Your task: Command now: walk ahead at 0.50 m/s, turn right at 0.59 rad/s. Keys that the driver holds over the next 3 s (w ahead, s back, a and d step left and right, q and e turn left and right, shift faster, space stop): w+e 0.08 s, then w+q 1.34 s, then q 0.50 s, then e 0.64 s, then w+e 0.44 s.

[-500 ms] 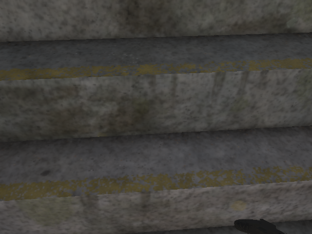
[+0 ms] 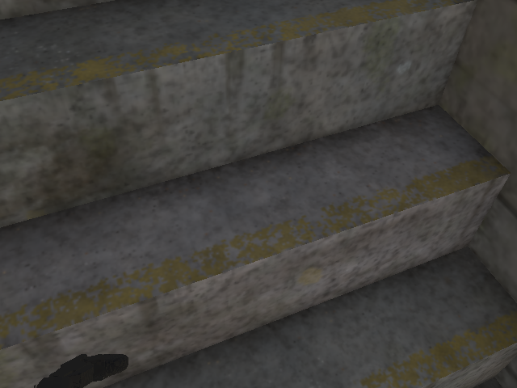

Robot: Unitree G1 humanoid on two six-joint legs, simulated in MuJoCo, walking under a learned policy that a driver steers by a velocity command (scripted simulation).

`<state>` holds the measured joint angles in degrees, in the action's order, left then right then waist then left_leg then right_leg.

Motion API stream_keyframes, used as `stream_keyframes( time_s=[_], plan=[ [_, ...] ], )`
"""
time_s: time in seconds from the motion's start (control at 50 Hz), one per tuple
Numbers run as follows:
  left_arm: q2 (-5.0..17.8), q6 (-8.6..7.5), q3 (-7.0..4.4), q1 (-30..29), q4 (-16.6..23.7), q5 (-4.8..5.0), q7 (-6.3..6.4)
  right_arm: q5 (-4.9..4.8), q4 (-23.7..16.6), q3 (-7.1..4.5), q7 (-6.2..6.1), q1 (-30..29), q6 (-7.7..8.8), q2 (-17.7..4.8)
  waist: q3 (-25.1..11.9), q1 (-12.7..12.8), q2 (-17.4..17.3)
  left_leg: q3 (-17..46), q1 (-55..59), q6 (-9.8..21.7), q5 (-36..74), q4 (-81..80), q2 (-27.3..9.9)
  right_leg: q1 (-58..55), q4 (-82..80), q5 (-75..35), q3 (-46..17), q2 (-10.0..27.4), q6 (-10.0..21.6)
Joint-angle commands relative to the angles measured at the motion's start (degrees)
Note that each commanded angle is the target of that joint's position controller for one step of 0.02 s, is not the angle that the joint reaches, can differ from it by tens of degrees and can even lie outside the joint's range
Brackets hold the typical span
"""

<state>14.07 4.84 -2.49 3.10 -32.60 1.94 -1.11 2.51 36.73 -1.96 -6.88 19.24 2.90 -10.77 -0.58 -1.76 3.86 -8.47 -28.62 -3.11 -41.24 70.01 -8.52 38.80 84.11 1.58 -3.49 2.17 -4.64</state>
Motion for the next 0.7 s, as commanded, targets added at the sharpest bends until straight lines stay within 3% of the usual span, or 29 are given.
stream_keyframes(
  time_s=[0.02, 0.04, 0.06, 0.08, 0.1, 0.12, 0.14, 0.16, 0.18, 0.2, 0.22, 0.26, 0.28, 0.32, 0.34, 0.36, 0.38, 0.4, 0.42, 0.44, 0.46, 0.48, 0.5, 0.52, 0.54, 0.56, 0.62, 0.66, 0.7],
  plan=[
    [0.0, -2.72, 1.03, -7.7, 7.8, 0.02, -1.77, -2.0, -5.1, -3.81, 0.45, 0.0, -0.86, -12.0, -0.4, -0.9, -14.6, 21.2, 12.7, 9.8, 28.6, -22.1, -10.9, 3.0, -24.9, 14.2, 5.6, 1.4, 0.9],
    [1.1, -4.04, 0.42, -3.9, 5.5, -0.28, -2.74, -2.61, -6.8, -3.8, -0.14, -4.5, -1.56, -11.4, -1.2, 0.7, -13.5, 16.1, 9.9, 8.6, 34.2, -16.1, -9.3, -5.3, -37.5, 14.1, 7.3, 2.9, 2.3],
    [2.6, -6.27, -0.88, 12.6, 0.5, -1.44, -3.88, -2.94, -8.9, -2.32, 0.92, -15.1, -2.34, -10.1, -4.7, 11.5, -6.8, 6.1, 19.3, 6.6, 37.9, -2.0, -5.4, -8.6, -52.1, 0.2, 12.1, 0.4, 4.3],
    [5.5, -7.33, -2.11, 18.3, -6.3, -2.17, -3.92, -3.51, -11.1, -2.0, 1.32, -20.1, -2.06, -7.9, -9.2, 12.3, 0.0, 1.0, 16.4, 5.4, 46.0, 11.3, -3.7, -22.9, -65.9, -32.6, 14.1, 1.8, 7.6],
    [2.0, -7.77, -1.78, 24.8, -11.5, -4.21, -2.96, -4.85, -12.6, -0.04, 2.27, -24.3, -1.16, -4.6, -7.9, 15.0, 3.4, -2.5, 18.1, 5.5, 48.5, 20.0, -1.7, -25.6, -82.4, -49.7, 16.0, 1.6, 10.0],
    [0.0, -7.72, -1.31, 29.1, -15.5, -4.55, -2.5, -6.04, -13.8, 1.41, 3.38, -27.8, -0.35, -2.1, -6.7, 16.2, 3.4, -3.1, 16.4, 5.7, 43.6, 32.3, 0.3, -28.8, -96.1, -62.2, 12.6, 6.0, 13.8],
    [-2.5, -7.39, 0.74, 30.0, -21.1, -6.51, -2.9, -4.4, -15.0, 3.17, 5.19, -27.9, -0.86, 6.8, -3.2, 11.0, 3.1, -3.7, 4.7, 8.0, 12.0, 49.1, 2.2, -32.8, -89.5, -52.1, 6.1, 8.9, 12.2],
    [2.8, -7.78, 1.62, 24.1, -21.2, -6.71, -2.49, -3.56, -18.3, 5.4, 6.9, -31.2, 0.24, 15.9, -3.8, 4.8, 7.2, -1.9, -9.4, 5.6, -5.0, 60.2, 1.6, -34.5, -72.6, -84.5, -0.8, 9.0, 2.2],
    [8.9, -7.08, -1.27, 24.6, -20.9, -6.66, -1.67, -1.52, -15.8, 3.94, 8.53, -21.1, 1.56, 8.7, -12.3, 2.2, 6.2, -1.8, -35.1, 1.9, 0.2, 64.3, 7.9, -56.6, -51.9, -93.8, -4.4, 7.5, 4.7],
    [14.4, -6.27, -3.96, 31.5, -22.9, -4.19, -0.31, 0.29, -10.6, 4.49, 8.81, -19.9, 2.82, 4.9, -21.7, 8.7, 1.8, -1.4, -42.8, -0.7, 2.8, 60.4, 4.5, -67.2, -50.1, -74.0, -6.9, 5.8, 6.6],
    [10.2, -6.21, -3.42, 34.0, -21.7, -3.75, 0.39, -0.31, -9.2, 4.49, 9.23, -22.7, 3.18, 2.5, -22.4, 13.1, -2.1, -0.7, -44.7, -1.6, 8.2, 49.6, 4.7, -70.9, -51.0, -59.5, -8.7, 5.0, 7.8],
    [0.5, -6.29, -0.88, 41.2, -24.7, -3.73, 1.83, 0.17, -13.4, 6.6, 9.47, -35.6, 3.64, 10.2, -18.7, 15.4, 2.5, -3.4, -42.5, -4.5, 9.4, 47.2, 6.3, -61.1, -59.8, -45.2, -15.9, 5.6, 8.0],
    [-1.6, -6.81, 0.09, 41.7, -24.6, -3.75, 2.57, 0.11, -14.0, 7.45, 9.64, -38.9, 3.61, 13.5, -17.9, 14.9, 0.9, -2.0, -42.5, -4.6, 11.4, 49.4, 7.0, -57.9, -62.4, -40.2, -21.0, 7.9, 9.3],
    [-1.2, -7.85, 1.47, 36.8, -24.0, -4.72, 3.75, 0.0, -14.7, 8.35, 9.73, -39.6, 3.17, 16.8, -14.8, 9.7, -1.0, 1.4, -51.6, -3.1, 19.4, 60.4, 8.7, -57.7, -62.6, -37.6, -27.6, 10.9, 10.3],
    [10.2, -9.31, -1.11, 26.4, -20.5, -4.58, 5.51, -2.12, -13.6, 7.44, 8.96, -27.8, 3.24, 12.8, -16.7, 0.6, 6.5, 12.9, -57.3, -0.7, 23.5, 63.9, 5.3, -60.8, -65.8, -22.0, -42.8, 22.2, 14.2],
    [16.3, -11.07, -2.72, 18.2, -18.6, -4.78, 7.12, -3.92, -10.5, 5.71, 7.77, -18.6, 2.48, 6.0, -16.7, -3.9, 8.4, 22.8, -60.9, 0.9, 27.5, 65.6, 2.8, -62.2, -70.7, -1.3, -54.0, 29.6, 18.1],
    [8.1, -10.43, -0.64, 24.7, -21.1, -4.96, 7.41, -4.83, -8.7, 4.76, 7.48, -25.4, 1.96, 4.2, -13.5, 1.7, -0.8, 24.9, -68.4, 2.1, 27.7, 77.6, 8.7, -66.3, -71.7, 9.1, -48.7, 26.7, 18.6],
    [2.6, -9.48, 0.95, 30.3, -22.9, -4.51, 6.11, -4.77, -8.0, 5.33, 7.52, -30.0, 1.97, 6.5, -8.2, 4.8, -7.2, 25.0, -73.4, 4.2, 30.0, 82.8, 12.8, -64.8, -68.5, 14.2, -39.6, 21.1, 15.3],
    [0.8, -8.61, 1.72, 32.8, -23.5, -3.83, 4.37, -4.36, -7.2, 6.15, 7.47, -32.1, 1.73, 8.9, -4.3, 6.5, -10.4, 23.6, -76.1, 4.8, 32.3, 83.3, 16.0, -59.5, -65.8, 17.5, -32.9, 16.0, 12.1],
    [-1.1, -7.53, 2.29, 34.9, -23.9, -3.61, 3.61, -4.38, -6.9, 7.03, 8.0, -35.0, 1.5, 11.1, 0.1, 8.1, -10.3, 22.0, -77.5, 5.5, 35.4, 80.1, 17.0, -52.8, -65.1, 20.0, -28.3, 12.4, 8.4],
    [-2.2, -6.98, 2.82, 33.2, -22.5, -4.05, 3.67, -4.89, -7.1, 7.66, 8.6, -36.6, 1.21, 12.0, 3.2, 7.6, -5.8, 18.8, -71.5, 6.3, 40.6, 71.5, 17.2, -39.7, -66.5, 21.9, -23.6, 9.2, 4.0],
    [-3.5, -7.05, 3.72, 32.9, -22.2, -4.62, 4.0, -4.36, -7.2, 8.16, 8.96, -37.8, 0.48, 12.7, 3.1, 7.7, -2.0, 15.1, -62.7, 6.2, 45.8, 69.9, 17.7, -26.5, -68.7, 22.3, -21.6, 7.0, 3.0],
    [-4.0, -7.19, 4.53, 34.2, -22.9, -4.89, 4.32, -3.83, -7.6, 8.45, 8.72, -40.4, -0.09, 12.8, 3.4, 8.3, 1.3, 11.5, -58.3, 6.0, 49.7, 69.0, 18.1, -18.5, -70.9, 21.1, -20.0, 6.0, 3.1],
    [-3.2, -7.15, 4.86, 38.1, -24.5, -4.3, 4.58, -4.28, -8.7, 9.34, 7.87, -44.4, -0.39, 14.5, 5.0, 10.2, 6.2, 8.5, -59.8, 5.4, 46.5, 68.0, 17.7, -15.6, -75.7, 21.8, -20.1, 6.3, 4.1],
    [-3.1, -7.18, 5.06, 40.4, -26.2, -3.97, 4.81, -4.52, -8.3, 9.56, 7.2, -44.9, -0.48, 14.6, 5.5, 10.8, 7.3, 7.0, -60.8, 5.3, 46.0, 66.4, 17.1, -16.9, -76.3, 18.9, -18.8, 5.8, 4.0],
    [-5.5, -7.07, 5.47, 43.1, -28.4, -4.06, 4.62, -4.42, -6.8, 9.46, 6.85, -43.1, -0.34, 14.1, 3.8, 11.5, 7.2, 6.5, -61.9, 5.3, 46.2, 64.6, 16.0, -20.3, -74.9, 15.6, -16.7, 5.2, 3.9],
    [-5.5, -6.69, 5.45, 49.2, -32.1, -4.88, 5.83, -6.34, -4.6, 9.77, 7.4, -41.7, 0.14, 15.0, 1.2, 12.9, 5.7, 8.4, -73.7, 4.4, 43.4, 66.2, 14.8, -35.4, -73.2, 12.9, -17.6, 8.8, 3.6],
    [-6.2, -6.72, 5.4, 49.8, -33.3, -5.3, 5.63, -5.93, -4.5, 9.91, 7.97, -43.6, 0.21, 15.6, 0.2, 12.7, 3.9, 8.6, -76.9, 4.5, 41.1, 66.6, 14.2, -39.7, -72.9, 13.8, -17.9, 10.0, 3.8],
    [-6.8, -6.14, 5.34, 49.9, -34.2, -4.77, 6.09, -6.23, -4.4, 10.38, 8.05, -45.6, 0.24, 17.0, 0.7, 12.1, 3.9, 9.3, -80.3, 4.2, 35.6, 70.4, 13.2, -40.7, -75.6, 15.1, -18.7, 12.0, 5.9]
  ],
)
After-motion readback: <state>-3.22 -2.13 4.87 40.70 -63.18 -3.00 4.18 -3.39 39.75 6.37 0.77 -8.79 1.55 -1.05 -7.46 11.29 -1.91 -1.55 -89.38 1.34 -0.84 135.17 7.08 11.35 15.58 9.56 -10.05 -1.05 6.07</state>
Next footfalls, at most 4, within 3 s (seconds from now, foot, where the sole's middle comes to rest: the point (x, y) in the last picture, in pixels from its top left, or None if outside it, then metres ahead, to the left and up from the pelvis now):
0.14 right None -0.03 -0.20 -0.91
0.94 left None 0.09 -0.06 -0.67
1.34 right None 0.26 -0.28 -0.67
1.80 left None -0.10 -0.06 -0.91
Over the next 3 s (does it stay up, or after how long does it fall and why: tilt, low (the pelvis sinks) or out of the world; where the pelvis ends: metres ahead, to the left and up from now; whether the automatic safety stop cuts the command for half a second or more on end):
stays up -0.36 -0.09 -0.38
